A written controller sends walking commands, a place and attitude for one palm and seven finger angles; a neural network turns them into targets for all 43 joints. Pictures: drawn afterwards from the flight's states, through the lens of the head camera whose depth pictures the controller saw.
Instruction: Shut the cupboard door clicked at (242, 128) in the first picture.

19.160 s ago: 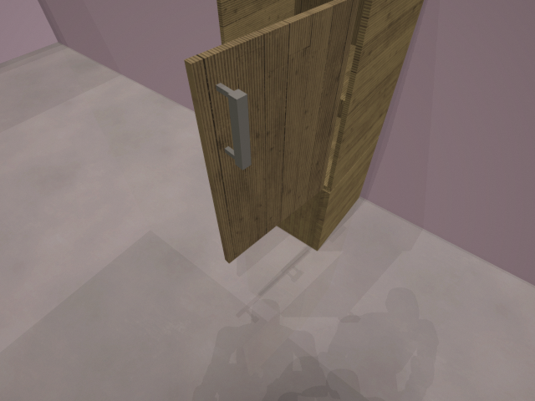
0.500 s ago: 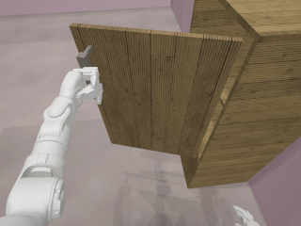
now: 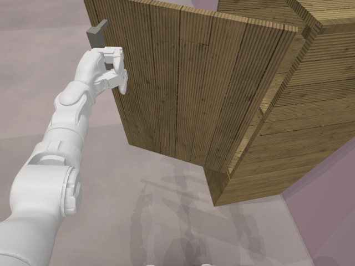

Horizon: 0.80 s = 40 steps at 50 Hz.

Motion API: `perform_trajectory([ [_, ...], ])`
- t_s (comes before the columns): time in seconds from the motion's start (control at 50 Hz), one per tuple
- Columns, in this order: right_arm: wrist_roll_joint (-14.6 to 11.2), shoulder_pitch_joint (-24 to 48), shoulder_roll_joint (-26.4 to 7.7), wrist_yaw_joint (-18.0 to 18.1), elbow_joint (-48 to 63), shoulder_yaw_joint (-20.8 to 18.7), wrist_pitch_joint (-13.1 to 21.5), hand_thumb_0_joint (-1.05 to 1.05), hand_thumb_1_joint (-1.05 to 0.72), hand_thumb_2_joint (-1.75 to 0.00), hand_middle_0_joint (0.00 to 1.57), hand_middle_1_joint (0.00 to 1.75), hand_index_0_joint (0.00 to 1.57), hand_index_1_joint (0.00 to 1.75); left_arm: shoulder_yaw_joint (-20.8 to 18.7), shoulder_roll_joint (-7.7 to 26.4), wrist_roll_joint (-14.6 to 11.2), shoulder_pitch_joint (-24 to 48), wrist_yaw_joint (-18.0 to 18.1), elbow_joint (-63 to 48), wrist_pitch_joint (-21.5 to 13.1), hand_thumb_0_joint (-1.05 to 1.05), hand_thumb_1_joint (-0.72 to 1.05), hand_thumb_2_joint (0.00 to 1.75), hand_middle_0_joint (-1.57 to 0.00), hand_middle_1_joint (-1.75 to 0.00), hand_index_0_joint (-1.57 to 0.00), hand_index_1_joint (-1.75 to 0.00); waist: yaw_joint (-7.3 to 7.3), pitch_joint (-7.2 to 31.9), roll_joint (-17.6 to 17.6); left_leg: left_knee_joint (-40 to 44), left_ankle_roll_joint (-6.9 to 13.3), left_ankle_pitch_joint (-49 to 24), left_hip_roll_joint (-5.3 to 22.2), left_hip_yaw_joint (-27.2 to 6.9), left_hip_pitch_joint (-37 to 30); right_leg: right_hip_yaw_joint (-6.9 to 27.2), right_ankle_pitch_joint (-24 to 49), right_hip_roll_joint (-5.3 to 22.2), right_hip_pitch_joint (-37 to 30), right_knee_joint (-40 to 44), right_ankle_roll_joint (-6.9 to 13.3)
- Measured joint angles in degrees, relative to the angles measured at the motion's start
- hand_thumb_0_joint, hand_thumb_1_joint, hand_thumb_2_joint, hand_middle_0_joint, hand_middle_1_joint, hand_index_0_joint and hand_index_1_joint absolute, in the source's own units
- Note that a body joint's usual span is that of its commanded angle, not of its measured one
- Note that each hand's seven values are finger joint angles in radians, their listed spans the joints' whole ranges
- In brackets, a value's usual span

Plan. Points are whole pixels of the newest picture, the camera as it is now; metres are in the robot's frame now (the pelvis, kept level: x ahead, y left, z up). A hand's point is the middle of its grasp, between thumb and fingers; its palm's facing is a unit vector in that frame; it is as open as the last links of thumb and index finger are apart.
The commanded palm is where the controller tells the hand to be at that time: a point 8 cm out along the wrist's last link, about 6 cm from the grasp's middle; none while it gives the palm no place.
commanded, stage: push the door shut along its arc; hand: left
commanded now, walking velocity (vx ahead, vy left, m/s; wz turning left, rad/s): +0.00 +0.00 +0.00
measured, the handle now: (107, 56) +0.56 +0.14 +0.14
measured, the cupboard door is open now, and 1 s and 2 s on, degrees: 61 53 53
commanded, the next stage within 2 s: pull the fist back off the door in 0.58 s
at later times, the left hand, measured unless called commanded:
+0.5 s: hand (147, 63) +0.52 +0.05 +0.16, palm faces -0.41 -0.91 -0.02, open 3.1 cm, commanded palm +0.53 +0.09 +0.15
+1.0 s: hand (164, 62) +0.54 +0.01 +0.14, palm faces +0.04 -1.00 -0.06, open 3.0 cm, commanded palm +0.51 +0.07 +0.15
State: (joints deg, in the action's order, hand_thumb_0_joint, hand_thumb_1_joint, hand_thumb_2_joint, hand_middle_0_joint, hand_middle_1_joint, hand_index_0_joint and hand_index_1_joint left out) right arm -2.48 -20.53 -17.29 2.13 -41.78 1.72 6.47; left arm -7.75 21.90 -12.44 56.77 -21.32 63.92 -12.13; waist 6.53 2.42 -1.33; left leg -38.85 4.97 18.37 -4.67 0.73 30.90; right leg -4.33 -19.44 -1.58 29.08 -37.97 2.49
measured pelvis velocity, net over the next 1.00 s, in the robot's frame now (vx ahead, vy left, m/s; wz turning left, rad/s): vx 0.01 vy -0.03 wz -0.04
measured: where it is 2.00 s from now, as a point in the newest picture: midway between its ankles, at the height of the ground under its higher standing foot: outside the picture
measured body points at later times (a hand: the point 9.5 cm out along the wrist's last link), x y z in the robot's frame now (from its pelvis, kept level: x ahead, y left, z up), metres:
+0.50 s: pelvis +0.01 -0.01 -0.01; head +0.10 -0.01 +0.44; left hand +0.54 +0.10 +0.16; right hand +0.00 -0.28 -0.13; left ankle +0.00 +0.06 -0.72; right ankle -0.01 -0.09 -0.72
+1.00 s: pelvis +0.01 -0.03 -0.01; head +0.09 -0.05 +0.43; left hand +0.54 +0.06 +0.14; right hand +0.01 -0.28 -0.14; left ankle +0.00 +0.06 -0.72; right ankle -0.01 -0.09 -0.72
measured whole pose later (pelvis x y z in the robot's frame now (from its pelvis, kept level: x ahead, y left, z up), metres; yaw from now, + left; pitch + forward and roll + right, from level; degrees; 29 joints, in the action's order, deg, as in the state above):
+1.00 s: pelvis +0.01 -0.03 -0.01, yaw -2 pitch +17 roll +0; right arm 1.8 -22.3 -14.6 -4.9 -40.1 0.7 3.5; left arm -15.2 14.7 0.8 65.0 9.5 70.4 -14.9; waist 9.3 6.2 -3.1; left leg -44.1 2.5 21.1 -1.8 1.6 39.8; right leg -3.6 -21.4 -4.3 38.7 -43.1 5.0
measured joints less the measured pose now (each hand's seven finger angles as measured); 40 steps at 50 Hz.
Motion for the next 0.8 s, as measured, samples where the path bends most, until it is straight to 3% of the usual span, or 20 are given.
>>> perform_trajectory([
  [0.12,0.6,-0.8,-0.3,-0.4,-0.4,-0.5,-0.5,0.0,-0.91,-0.89,0.21,0.29,0.2,0.3,0.8,-1.5,0.9,2.4,-1.0,1.5,0.5,0.02,0.91,0.9,-1.3,-1.5,-1.3,-1.5,0.88,0.8,-0.5,-0.5,0.3,0.6,0.0,0.5,1.2,0.5,-0.3,0.0,1.3,-0.4,-0.3],
  [0.28,1.2,-0.8,0.4,-0.6,1.3,-0.1,-1.1,0.0,-0.91,-0.89,0.21,0.29,0.2,0.3,-3.4,-0.8,2.8,6.5,-0.3,5.2,0.4,0.02,0.9,0.9,-1.3,-1.5,-1.3,-1.5,3.36,1.0,-0.5,-1.1,0.3,1.4,0.6,1.7,2.5,1.8,-0.7,-0.6,3.1,-1.2,-0.3],
  [0.4,1.4,-2.4,0.5,-0.9,1.3,-0.3,-2.3,0.0,-0.91,-0.89,0.21,0.29,0.2,0.3,-3.8,0.3,3.6,7.0,-1.2,5.8,-0.2,0.01,0.87,0.91,-1.29,-1.5,-1.3,-1.5,3.13,1.4,-1.0,-1.7,0.0,1.9,1.0,1.8,3.6,1.8,-1.2,-0.9,4.2,-1.8,0.0],
  [0.52,1.3,-2.8,0.6,-0.4,0.0,-0.5,-2.9,0.0,-0.91,-0.89,0.21,0.3,0.21,0.3,-0.8,0.6,2.7,8.4,-2.5,6.5,1.0,0.01,0.9,0.93,-1.3,-1.5,-1.3,-1.5,2.61,1.5,-0.8,-2.3,-0.5,2.1,1.1,0.8,4.0,0.8,-1.6,-1.1,4.3,-2.0,0.6],
  [0.7,1.7,-0.1,-0.4,0.8,-2.0,-0.4,-1.1,0.0,-0.91,-0.89,0.21,0.3,0.21,0.3,2.2,1.4,1.7,14.2,-3.6,10.0,2.8,0.02,0.97,0.99,-1.3,-1.5,-1.3,-1.5,3.14,0.8,-0.1,-4.1,-1.3,2.0,1.1,-0.9,6.8,-1.0,-1.8,-1.1,6.4,-3.3,1.5],
  [0.74,1.4,0.0,-0.7,0.2,-1.7,-0.8,-0.6,0.0,-0.91,-0.89,0.21,0.29,0.2,0.3,-1.0,-0.3,1.4,15.3,0.8,10.4,3.8,0.02,0.93,0.98,-1.3,-1.5,-1.3,-1.5,2.74,0.8,-0.5,-4.6,-1.5,2.0,1.4,-1.2,7.8,-1.3,-1.6,-1.4,7.1,-3.2,1.6],
  [0.8,1.8,-0.2,-0.3,-1.8,-0.9,-1.2,-0.3,0.0,-0.91,-0.89,0.2,0.29,0.2,0.3,-4.9,-4.0,1.4,15.8,12.8,9.9,4.2,0.02,0.86,0.95,-1.3,-1.5,-1.3,-1.5,2.29,1.4,-0.5,-4.5,-1.9,1.7,1.7,-1.2,8.8,-1.3,-1.1,-1.7,8.1,-3.0,1.8],
])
